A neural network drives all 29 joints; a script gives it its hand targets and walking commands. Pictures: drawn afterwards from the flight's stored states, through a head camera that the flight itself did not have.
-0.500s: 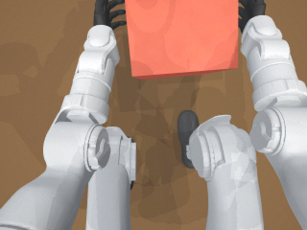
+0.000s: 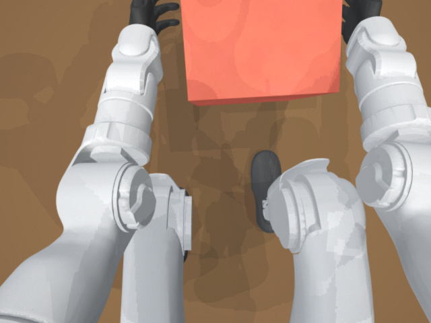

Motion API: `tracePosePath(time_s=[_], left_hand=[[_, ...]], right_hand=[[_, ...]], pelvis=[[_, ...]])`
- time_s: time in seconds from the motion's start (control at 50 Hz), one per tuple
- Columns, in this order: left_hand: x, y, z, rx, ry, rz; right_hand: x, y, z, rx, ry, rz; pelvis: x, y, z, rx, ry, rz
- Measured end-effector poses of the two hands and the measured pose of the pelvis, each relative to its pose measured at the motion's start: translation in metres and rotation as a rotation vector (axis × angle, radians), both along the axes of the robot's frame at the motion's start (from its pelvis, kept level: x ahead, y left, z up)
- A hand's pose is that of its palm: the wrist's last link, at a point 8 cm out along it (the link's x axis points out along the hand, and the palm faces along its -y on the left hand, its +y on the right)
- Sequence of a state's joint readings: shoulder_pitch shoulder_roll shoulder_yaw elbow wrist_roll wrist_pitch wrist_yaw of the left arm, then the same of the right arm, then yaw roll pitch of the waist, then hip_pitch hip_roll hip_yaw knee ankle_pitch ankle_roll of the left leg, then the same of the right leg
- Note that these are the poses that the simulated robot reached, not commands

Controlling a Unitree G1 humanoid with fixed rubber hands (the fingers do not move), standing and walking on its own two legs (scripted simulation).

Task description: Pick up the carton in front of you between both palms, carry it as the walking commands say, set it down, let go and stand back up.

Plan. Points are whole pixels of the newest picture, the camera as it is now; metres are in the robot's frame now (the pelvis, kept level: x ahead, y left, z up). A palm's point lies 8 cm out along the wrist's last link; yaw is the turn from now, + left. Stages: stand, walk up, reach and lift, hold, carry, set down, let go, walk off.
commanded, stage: set down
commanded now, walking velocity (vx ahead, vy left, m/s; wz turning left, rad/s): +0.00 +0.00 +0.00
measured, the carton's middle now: (248, 43) +0.52 -0.10 -0.24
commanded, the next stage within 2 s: let go in 1.42 s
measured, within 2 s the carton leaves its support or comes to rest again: neither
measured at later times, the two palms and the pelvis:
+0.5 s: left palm (117, 18) +0.55 +0.09 -0.15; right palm (383, 21) +0.50 -0.29 -0.16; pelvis +0.01 -0.01 +0.01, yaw +0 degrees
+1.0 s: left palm out of the picture +0.55 +0.09 +0.01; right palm out of the picture +0.50 -0.29 +0.01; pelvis +0.03 -0.01 +0.13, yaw -1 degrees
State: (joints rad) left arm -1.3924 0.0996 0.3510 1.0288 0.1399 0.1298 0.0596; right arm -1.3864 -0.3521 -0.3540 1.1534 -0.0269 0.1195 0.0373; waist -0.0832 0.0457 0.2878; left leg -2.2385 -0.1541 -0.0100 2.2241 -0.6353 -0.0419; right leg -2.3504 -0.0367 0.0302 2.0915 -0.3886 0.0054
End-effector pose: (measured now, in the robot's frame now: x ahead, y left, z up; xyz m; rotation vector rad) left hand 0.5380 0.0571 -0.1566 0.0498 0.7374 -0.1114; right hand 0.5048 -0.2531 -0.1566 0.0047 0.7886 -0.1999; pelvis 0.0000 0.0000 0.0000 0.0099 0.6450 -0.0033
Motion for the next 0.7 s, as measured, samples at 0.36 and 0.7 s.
tracePosePath(time_s=[0.36, 0.7], left_hand=[[0.001, 0.048, -0.027, 0.090, -0.003, 0.041], [0.014, 0.027, 0.091, 0.095, -0.094, 0.063]], right_hand=[[-0.018, -0.032, -0.032, -0.051, -0.009, -0.106], [-0.009, -0.038, 0.084, -0.035, -0.134, -0.090]], pelvis=[[0.005, -0.005, 0.005, 0.008, -0.019, 0.000], [0.012, -0.004, 0.059, 0.031, 0.062, -0.037]])
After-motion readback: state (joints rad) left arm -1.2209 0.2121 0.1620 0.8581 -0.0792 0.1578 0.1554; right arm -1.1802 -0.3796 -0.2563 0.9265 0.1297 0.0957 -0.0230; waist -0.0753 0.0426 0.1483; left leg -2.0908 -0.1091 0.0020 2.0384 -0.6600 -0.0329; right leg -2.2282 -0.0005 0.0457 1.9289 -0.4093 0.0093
